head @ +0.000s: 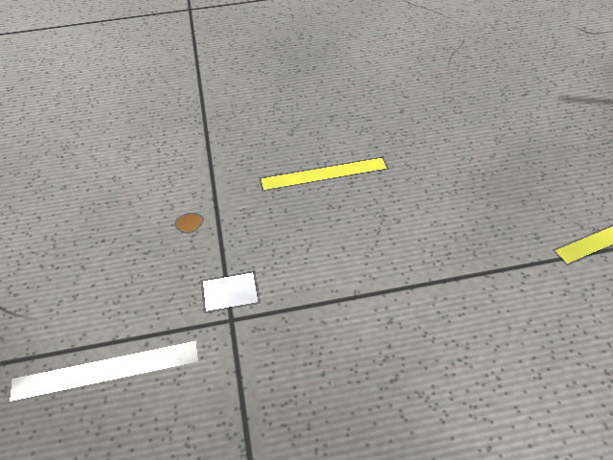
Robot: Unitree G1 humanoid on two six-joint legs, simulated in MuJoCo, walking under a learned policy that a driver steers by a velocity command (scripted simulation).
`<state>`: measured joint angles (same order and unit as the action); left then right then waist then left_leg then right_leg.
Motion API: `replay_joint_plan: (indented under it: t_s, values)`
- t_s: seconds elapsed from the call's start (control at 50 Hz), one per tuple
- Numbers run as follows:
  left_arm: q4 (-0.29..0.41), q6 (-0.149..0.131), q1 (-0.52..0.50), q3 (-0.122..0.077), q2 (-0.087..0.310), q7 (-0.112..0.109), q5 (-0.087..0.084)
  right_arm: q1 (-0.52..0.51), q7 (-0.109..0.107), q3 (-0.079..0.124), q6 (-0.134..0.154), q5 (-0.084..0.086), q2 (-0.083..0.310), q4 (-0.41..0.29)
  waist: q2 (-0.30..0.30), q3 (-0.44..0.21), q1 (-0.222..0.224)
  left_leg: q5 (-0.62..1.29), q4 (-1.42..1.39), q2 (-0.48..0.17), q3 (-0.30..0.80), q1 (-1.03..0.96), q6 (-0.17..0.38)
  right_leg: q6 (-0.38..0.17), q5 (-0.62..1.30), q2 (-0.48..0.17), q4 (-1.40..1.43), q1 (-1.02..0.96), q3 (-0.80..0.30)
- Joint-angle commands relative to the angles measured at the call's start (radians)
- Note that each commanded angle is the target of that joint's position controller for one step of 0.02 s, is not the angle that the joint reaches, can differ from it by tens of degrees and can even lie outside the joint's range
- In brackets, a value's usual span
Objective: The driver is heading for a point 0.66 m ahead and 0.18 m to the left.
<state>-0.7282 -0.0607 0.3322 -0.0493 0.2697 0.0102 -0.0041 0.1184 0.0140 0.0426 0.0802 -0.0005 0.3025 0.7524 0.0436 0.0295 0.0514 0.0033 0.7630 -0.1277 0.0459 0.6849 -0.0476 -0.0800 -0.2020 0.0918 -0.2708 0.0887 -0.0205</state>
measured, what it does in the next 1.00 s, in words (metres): walks ahead: left foot, then right foot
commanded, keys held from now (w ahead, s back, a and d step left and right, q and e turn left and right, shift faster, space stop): w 0.60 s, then w+q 0.22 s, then no key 0.18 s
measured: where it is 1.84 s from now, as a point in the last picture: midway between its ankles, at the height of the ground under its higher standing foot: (334, 363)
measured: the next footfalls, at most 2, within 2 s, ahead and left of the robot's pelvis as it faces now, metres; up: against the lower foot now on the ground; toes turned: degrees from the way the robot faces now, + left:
left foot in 0.20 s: +0.30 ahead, +0.15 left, +0.00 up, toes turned +1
right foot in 0.72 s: +0.59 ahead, -0.09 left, +0.00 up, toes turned +0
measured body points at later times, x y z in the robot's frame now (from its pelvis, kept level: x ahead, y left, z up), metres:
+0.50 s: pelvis +0.29 +0.07 +0.00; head +0.31 +0.07 +0.45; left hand +0.45 +0.33 -0.10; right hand +0.32 -0.21 -0.12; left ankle +0.26 +0.15 -0.75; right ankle +0.42 -0.11 -0.68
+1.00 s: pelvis +0.56 +0.01 +0.00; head +0.59 +0.00 +0.45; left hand +0.58 +0.29 -0.12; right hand +0.73 -0.25 -0.12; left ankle +0.65 +0.18 -0.69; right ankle +0.55 -0.09 -0.75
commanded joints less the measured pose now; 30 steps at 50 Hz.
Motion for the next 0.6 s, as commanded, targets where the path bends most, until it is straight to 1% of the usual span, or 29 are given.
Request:
replay_joint_plan:
  t_s: [0.02,0.04,0.08,0.12,0.14,0.16,0.18,0.2,0.22,0.24,0.26,0.28,0.3,0.32,0.34,0.36,0.38,0.4,0.42,0.46,0.5,0.52,0.56,0.6]
  values:
    - [0.033,-0.015,0.013,-0.047,0.177,-0.009,-0.008,-0.105,0.012,0.003,0.018,0.01,0.043,-0.076,-0.099,0.019,0.021,0.148,-0.143,0.039,-0.029,-0.099,0.005,-0.141,0.195,-0.247,0.111,0.073,-0.108]
    - [0.019,-0.013,0.029,-0.049,0.18,-0.009,-0.01,-0.127,0.017,0.004,0.02,0.013,0.048,-0.084,-0.1,0.03,0.028,0.143,-0.171,0.044,-0.024,-0.089,0.013,-0.14,0.185,-0.262,0.103,0.043,-0.118]
    - [-0.004,-0.006,0.052,-0.052,0.183,-0.01,-0.013,-0.156,0.027,0.007,0.024,0.013,0.06,-0.1,-0.104,0.043,0.032,0.093,-0.219,0.052,-0.015,-0.056,0.038,-0.133,0.209,-0.298,0.067,-0.04,-0.137]
    - [-0.02,0.003,0.059,-0.056,0.19,-0.015,-0.015,-0.147,0.036,0.012,0.027,0.011,0.075,-0.105,-0.115,0.037,0.014,0.016,-0.252,0.06,-0.013,-0.065,0.068,-0.115,0.272,-0.329,0.024,-0.109,-0.154]
    - [-0.026,0.008,0.055,-0.058,0.195,-0.017,-0.015,-0.123,0.037,0.015,0.028,0.01,0.083,-0.1,-0.126,0.025,-0.001,-0.027,-0.26,0.072,-0.024,-0.102,0.082,-0.104,0.339,-0.333,-0.007,-0.131,-0.155]
    - [-0.026,0.012,0.041,-0.06,0.201,-0.019,-0.014,-0.069,0.035,0.024,0.03,0.009,0.099,-0.087,-0.137,-0.009,-0.034,-0.061,-0.272,0.099,-0.051,-0.188,0.101,-0.089,0.484,-0.319,-0.073,-0.139,-0.142]
    - [-0.025,0.018,0.03,-0.054,0.191,-0.021,-0.01,0.052,0.028,0.043,0.03,0.006,0.131,-0.051,-0.123,-0.09,-0.098,-0.047,-0.289,0.128,-0.081,-0.361,0.13,-0.065,0.62,-0.271,-0.22,-0.118,-0.105]
    - [-0.01,0.02,0.037,-0.035,0.152,-0.025,0.004,0.216,0.021,0.061,0.029,-0.003,0.187,-0.02,-0.072,-0.234,-0.163,0.011,-0.236,0.022,0.022,-0.645,0.185,-0.03,0.495,-0.217,-0.467,0.023,-0.062]
    - [0.006,0.001,0.177,-0.006,0.056,-0.017,0.001,0.314,0.018,0.085,0.022,-0.011,0.281,0.001,0.172,-0.389,-0.127,-0.172,-0.282,-0.223,0.474,-1.044,0.355,0.058,0.03,-0.05,-0.869,0.432,-0.004]
    - [-0.005,-0.015,0.138,-0.008,0.092,-0.013,-0.008,0.348,0.024,0.064,0.019,0.011,0.199,0.014,0.208,-0.424,-0.163,-0.376,-0.445,-0.253,0.714,-1.083,0.369,0.058,-0.376,-0.02,-0.991,0.586,-0.122]
    - [0.021,-0.024,0.038,-0.029,0.167,-0.007,-0.033,0.274,0.02,0.048,0.018,0.016,0.155,0.006,0.124,-0.254,-0.161,-0.474,-0.47,-0.229,0.585,-0.96,0.315,0.046,-0.322,-0.087,-1.044,0.678,-0.124]
    - [0.041,-0.028,-0.035,-0.027,0.168,-0.008,-0.034,0.198,0.017,0.04,0.013,0.009,0.134,-0.009,0.05,-0.152,-0.138,-0.429,-0.489,-0.193,0.465,-0.811,0.284,0.039,-0.232,-0.14,-1.007,0.674,-0.082]
    - [0.047,-0.027,-0.073,-0.028,0.16,-0.01,-0.018,0.146,0.018,0.031,0.011,-0.001,0.109,-0.014,0.015,-0.071,-0.112,-0.337,-0.521,-0.155,0.375,-0.673,0.278,0.042,-0.169,-0.173,-0.939,0.647,-0.064]
    - [0.041,-0.02,-0.056,-0.033,0.15,-0.012,-0.009,0.116,0.018,0.022,0.016,-0.011,0.086,-0.018,0.039,-0.049,-0.076,-0.252,-0.547,-0.123,0.312,-0.586,0.267,0.044,-0.119,-0.205,-0.885,0.583,-0.071]
    - [0.029,-0.011,-0.027,-0.031,0.131,-0.012,-0.008,0.1,0.019,0.02,0.019,-0.012,0.079,-0.017,0.057,-0.048,-0.056,-0.199,-0.572,-0.101,0.27,-0.538,0.268,0.052,-0.093,-0.213,-0.86,0.534,-0.067]
    - [0.018,-0.004,-0.006,-0.027,0.111,-0.012,-0.007,0.1,0.019,0.021,0.024,-0.008,0.082,-0.012,0.06,-0.05,-0.045,-0.144,-0.591,-0.092,0.23,-0.512,0.277,0.061,-0.079,-0.216,-0.838,0.513,-0.056]
    - [0.018,0.002,-0.008,-0.025,0.102,-0.015,-0.005,0.104,0.017,0.024,0.029,-0.005,0.093,-0.004,0.053,-0.042,-0.04,-0.095,-0.608,-0.089,0.196,-0.496,0.286,0.072,-0.055,-0.22,-0.81,0.519,-0.049]
    - [0.027,0.004,-0.034,-0.023,0.096,-0.017,-0.001,0.11,0.014,0.028,0.031,-0.003,0.107,0.004,0.043,-0.028,-0.041,-0.051,-0.622,-0.088,0.169,-0.493,0.293,0.083,-0.018,-0.225,-0.768,0.543,-0.045]
    - [0.038,0.003,-0.069,-0.021,0.092,-0.018,0.002,0.122,0.009,0.031,0.03,-0.002,0.117,0.013,0.031,-0.017,-0.049,-0.014,-0.632,-0.087,0.146,-0.501,0.295,0.093,0.032,-0.23,-0.714,0.568,-0.043]
    - [0.05,-0.004,-0.132,-0.016,0.078,-0.015,0.003,0.141,0.002,0.033,0.024,0.002,0.126,0.027,0.018,-0.006,-0.067,0.029,-0.639,-0.065,0.088,-0.521,0.277,0.102,0.149,-0.226,-0.583,0.577,-0.033]
    - [0.063,-0.013,-0.201,-0.008,0.059,-0.007,0.0,0.167,-0.004,0.034,0.018,0.008,0.135,0.041,0.017,0.005,-0.093,0.042,-0.64,-0.042,0.039,-0.528,0.255,0.102,0.251,-0.206,-0.447,0.543,-0.011]
    - [0.071,-0.017,-0.237,-0.005,0.053,-0.002,-0.002,0.187,-0.006,0.036,0.015,0.012,0.142,0.05,0.014,0.012,-0.109,0.031,-0.64,-0.04,0.027,-0.535,0.25,0.102,0.287,-0.194,-0.393,0.525,0.0]
    - [0.088,-0.023,-0.297,-0.003,0.052,0.008,-0.008,0.232,-0.008,0.038,0.007,0.017,0.152,0.073,0.012,0.026,-0.134,0.012,-0.629,-0.06,0.03,-0.577,0.25,0.098,0.312,-0.178,-0.327,0.518,0.009]
    - [0.106,-0.027,-0.34,-0.004,0.06,0.019,-0.012,0.258,-0.01,0.041,-0.005,0.02,0.156,0.092,0.014,0.04,-0.142,0.026,-0.602,-0.092,0.043,-0.648,0.245,0.083,0.282,-0.169,-0.28,0.539,0.003]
